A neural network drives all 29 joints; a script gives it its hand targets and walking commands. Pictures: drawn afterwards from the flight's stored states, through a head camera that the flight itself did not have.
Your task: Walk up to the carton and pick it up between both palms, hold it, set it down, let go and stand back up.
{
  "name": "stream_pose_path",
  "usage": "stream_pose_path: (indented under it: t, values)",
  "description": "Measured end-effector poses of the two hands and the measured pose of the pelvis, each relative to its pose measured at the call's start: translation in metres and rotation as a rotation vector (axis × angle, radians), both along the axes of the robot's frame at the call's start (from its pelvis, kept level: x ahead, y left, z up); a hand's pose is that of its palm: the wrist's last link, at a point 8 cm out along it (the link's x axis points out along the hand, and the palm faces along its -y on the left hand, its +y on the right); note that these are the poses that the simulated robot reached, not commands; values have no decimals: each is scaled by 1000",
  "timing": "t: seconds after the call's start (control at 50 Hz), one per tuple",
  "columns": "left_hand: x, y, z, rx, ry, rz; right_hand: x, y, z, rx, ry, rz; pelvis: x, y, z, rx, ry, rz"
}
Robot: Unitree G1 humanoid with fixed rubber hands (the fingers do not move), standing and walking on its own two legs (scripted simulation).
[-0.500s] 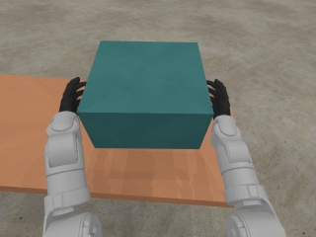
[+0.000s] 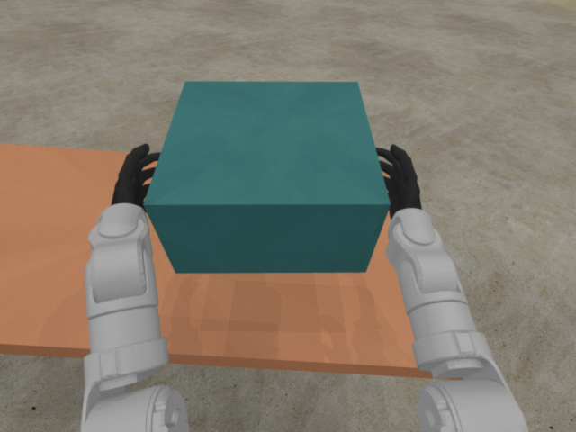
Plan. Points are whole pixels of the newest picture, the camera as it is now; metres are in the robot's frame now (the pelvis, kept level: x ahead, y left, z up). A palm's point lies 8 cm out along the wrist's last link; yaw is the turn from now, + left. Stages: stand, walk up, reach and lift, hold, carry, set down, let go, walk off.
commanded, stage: hold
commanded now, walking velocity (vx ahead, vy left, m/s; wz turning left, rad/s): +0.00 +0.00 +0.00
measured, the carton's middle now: (271, 172) +0.43 +0.00 +0.16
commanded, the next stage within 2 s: none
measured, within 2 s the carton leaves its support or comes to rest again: neither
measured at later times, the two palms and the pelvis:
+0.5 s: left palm (136, 207) +0.36 +0.17 +0.17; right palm (405, 206) +0.35 -0.18 +0.16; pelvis +0.00 -0.01 +0.00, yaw +0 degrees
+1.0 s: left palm (121, 218) +0.34 +0.19 +0.17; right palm (394, 211) +0.34 -0.17 +0.16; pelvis +0.00 +0.00 +0.00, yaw +1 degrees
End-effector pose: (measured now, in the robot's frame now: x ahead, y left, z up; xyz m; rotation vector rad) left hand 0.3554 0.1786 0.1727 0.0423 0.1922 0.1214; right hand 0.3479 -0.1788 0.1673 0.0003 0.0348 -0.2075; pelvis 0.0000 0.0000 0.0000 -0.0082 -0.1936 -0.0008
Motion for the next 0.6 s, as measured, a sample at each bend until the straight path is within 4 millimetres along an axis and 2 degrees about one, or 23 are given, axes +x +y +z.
stream_pose_path:
  t: [0.14, 0.3, 0.6]
  values:
    - [2, -4, 4, 5, -5, -2, 1, -4, -1, 4, -5, -2, -1, -2, 0, 2, 5, -1]
    - [2, -6, -2, 1, 11, 1, 1, -6, -7, 7, 8, 2, -2, -7, 0, 2, 8, 4]
    - [0, -3, -1, -9, 3, 8, 0, -3, -2, 3, -5, -2, -4, -9, 0, 5, 11, 9]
